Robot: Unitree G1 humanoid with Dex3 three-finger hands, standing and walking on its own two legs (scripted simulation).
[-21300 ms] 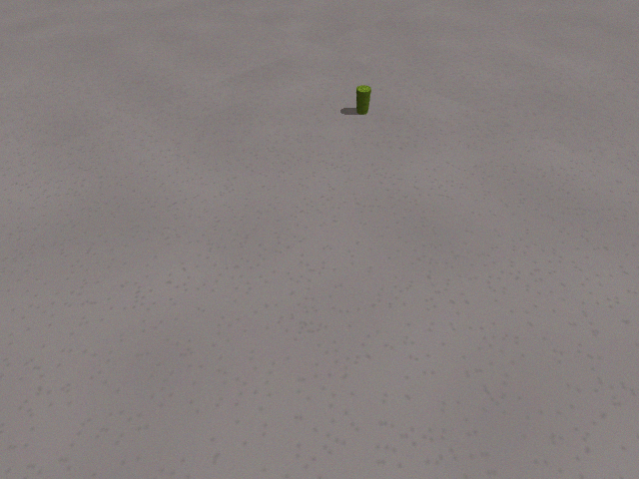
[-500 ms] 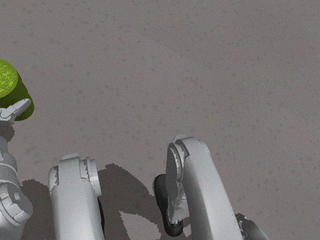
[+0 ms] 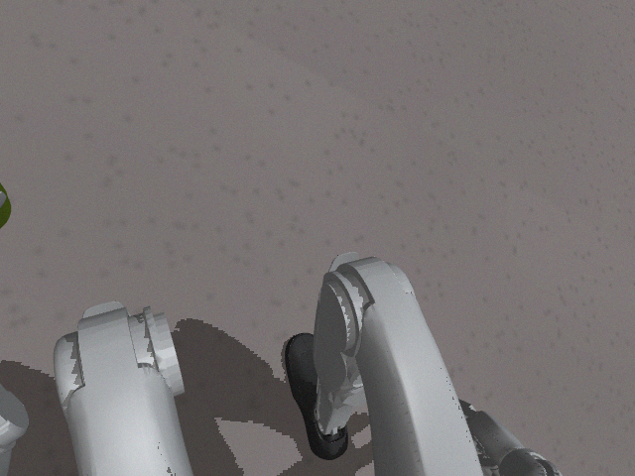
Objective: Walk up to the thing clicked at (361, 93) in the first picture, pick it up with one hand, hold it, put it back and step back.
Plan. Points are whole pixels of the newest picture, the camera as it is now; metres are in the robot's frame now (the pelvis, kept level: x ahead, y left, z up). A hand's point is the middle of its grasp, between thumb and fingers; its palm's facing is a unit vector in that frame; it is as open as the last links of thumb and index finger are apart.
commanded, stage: lower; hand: left
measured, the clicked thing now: out of the picture +0.47 +0.32 -0.13
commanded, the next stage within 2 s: loosen in 1.00 s
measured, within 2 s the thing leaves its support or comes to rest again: neither
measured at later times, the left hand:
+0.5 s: hand out of the picture +0.47 +0.33 -0.17, palm faces +0.51 -0.86 -0.03, open 11.6 cm
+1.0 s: hand out of the picture +0.47 +0.33 -0.20, palm faces +0.50 -0.87 -0.02, open 11.6 cm
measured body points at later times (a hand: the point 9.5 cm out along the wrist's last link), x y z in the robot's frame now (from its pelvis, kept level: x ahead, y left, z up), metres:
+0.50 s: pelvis +0.00 +0.01 -0.01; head +0.25 +0.15 +0.32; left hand +0.44 +0.37 -0.16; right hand +0.10 -0.27 -0.07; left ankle +0.08 +0.13 -0.28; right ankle +0.12 -0.12 -0.28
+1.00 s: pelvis -0.01 +0.01 -0.02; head +0.25 +0.18 +0.30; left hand +0.44 +0.37 -0.19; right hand +0.11 -0.26 -0.05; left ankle +0.08 +0.13 -0.28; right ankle +0.12 -0.12 -0.27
